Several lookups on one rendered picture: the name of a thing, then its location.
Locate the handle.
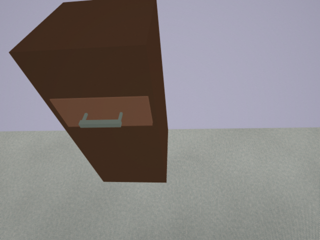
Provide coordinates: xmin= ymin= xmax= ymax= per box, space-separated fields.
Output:
xmin=78 ymin=112 xmax=123 ymax=128

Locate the cabinet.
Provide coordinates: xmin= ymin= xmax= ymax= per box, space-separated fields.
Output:
xmin=9 ymin=0 xmax=168 ymax=183

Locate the drawer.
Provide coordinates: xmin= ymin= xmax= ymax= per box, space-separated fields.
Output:
xmin=50 ymin=96 xmax=153 ymax=127

